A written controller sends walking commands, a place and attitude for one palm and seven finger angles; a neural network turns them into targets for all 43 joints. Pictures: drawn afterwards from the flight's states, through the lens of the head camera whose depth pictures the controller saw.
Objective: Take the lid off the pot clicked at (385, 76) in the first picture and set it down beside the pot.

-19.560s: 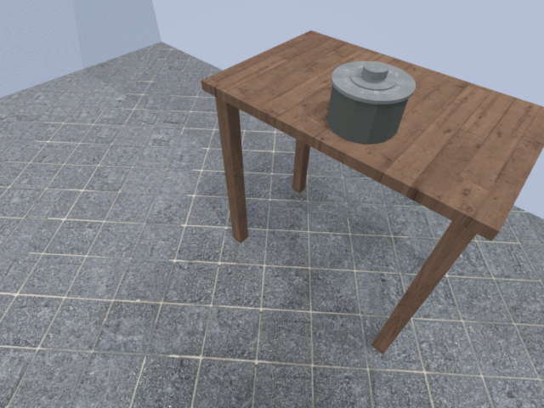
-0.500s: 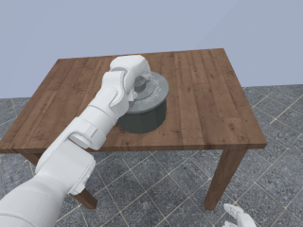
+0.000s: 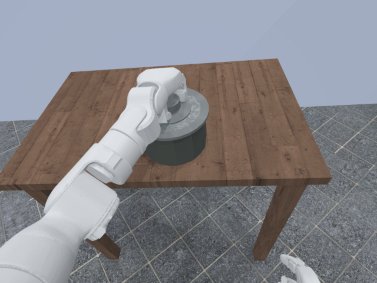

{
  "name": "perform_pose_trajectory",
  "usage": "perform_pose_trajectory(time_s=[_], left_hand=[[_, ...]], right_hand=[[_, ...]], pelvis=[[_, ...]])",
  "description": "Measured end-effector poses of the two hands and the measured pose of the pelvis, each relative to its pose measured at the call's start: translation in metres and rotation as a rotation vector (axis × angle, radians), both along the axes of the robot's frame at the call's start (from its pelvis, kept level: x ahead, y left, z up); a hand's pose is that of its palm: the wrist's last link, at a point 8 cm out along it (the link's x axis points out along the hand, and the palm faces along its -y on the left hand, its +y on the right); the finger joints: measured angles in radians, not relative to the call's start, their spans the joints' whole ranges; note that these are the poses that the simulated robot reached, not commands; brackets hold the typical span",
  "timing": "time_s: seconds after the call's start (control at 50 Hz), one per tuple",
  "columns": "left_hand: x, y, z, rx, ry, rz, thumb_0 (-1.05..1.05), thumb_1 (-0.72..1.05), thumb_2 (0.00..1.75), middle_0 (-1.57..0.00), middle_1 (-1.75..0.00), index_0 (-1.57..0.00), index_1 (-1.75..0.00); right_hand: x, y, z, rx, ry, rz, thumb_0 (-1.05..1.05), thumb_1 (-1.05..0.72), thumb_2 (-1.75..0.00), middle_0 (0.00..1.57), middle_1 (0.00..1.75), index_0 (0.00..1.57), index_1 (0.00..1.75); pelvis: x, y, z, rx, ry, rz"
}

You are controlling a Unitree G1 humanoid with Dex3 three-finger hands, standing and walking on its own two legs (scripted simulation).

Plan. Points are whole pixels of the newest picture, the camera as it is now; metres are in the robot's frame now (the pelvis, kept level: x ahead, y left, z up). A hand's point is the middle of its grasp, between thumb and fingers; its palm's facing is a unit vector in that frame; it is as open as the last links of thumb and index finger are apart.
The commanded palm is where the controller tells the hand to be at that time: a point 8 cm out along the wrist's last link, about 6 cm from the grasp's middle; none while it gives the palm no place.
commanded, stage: close the fingers and squeeze the knob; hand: left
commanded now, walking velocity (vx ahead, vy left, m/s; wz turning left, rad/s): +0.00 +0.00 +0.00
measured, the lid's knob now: (168, 103) +0.48 +0.05 +0.15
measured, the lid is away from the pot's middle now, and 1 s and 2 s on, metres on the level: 0.01 0.01 0.01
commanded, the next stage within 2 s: lift the lid straight up in 0.52 s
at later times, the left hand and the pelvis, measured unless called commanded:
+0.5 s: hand (164, 105) +0.45 +0.05 +0.16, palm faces -0.23 -0.03 -0.97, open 8.3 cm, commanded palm +0.43 +0.05 +0.23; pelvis +0.00 +0.00 +0.00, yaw +0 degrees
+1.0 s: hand (166, 99) +0.45 +0.04 +0.18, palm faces -0.21 -0.02 -0.98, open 8.3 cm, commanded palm +0.43 +0.05 +0.26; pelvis +0.00 +0.01 +0.00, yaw +0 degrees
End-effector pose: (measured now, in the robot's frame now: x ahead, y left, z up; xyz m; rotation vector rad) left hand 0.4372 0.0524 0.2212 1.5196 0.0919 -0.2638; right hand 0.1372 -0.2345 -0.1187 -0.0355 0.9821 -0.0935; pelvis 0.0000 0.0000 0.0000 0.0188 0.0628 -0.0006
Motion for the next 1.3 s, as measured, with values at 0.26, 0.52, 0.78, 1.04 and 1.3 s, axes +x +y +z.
perform_pose_trajectory(time_s=[0.26, 0.52, 0.78, 1.04, 1.3], left_hand=[[0.0, 0.0, 0.0, -0.001, -0.001, -0.006, 0.0, 0.01, 1.18, -0.71, -0.64, -0.73, -0.66], [0.001, 0.0, 0.0, 0.001, -0.002, -0.012, 0.0, 0.0, 1.19, -0.72, -0.64, -0.74, -0.66], [0.005, 0.0, 0.001, 0.0, 0.011, -0.011, 0.0, -0.02, 1.19, -0.74, -0.64, -0.76, -0.68], [0.003, -0.008, 0.018, 0.001, -0.025, -0.053, 0.01, -0.01, 1.17, -0.74, -0.63, -0.77, -0.67], [0.007, -0.007, 0.041, -0.016, -0.069, -0.036, 0.01, -0.01, 1.17, -0.74, -0.63, -0.77, -0.67]], right_hand=[[0.002, 0.003, 0.0, 0.004, 0.001, 0.005, 0.01, -0.91, -0.9, 0.19, 0.3, 0.2, 0.3], [0.002, 0.004, 0.002, -0.003, -0.003, 0.004, 0.01, -0.91, -0.9, 0.19, 0.3, 0.2, 0.3], [-0.007, 0.005, -0.001, -0.01, 0.008, -0.008, 0.01, -0.91, -0.9, 0.19, 0.3, 0.2, 0.3], [-0.005, 0.007, -0.004, 0.008, -0.008, 0.004, 0.01, -0.91, -0.9, 0.19, 0.3, 0.19, 0.3], [0.006, 0.004, 0.003, 0.001, -0.044, 0.011, 0.01, -0.91, -0.9, 0.19, 0.3, 0.2, 0.3]], pelvis=[[0.002, 0.002, 0.0, -0.001, 0.0, 0.001], [0.001, 0.004, 0.0, -0.001, 0.003, 0.0], [0.001, 0.005, 0.0, -0.001, 0.003, -0.002], [0.002, 0.005, 0.001, 0.001, -0.002, -0.001], [0.0, 0.002, 0.001, 0.002, 0.001, -0.009]])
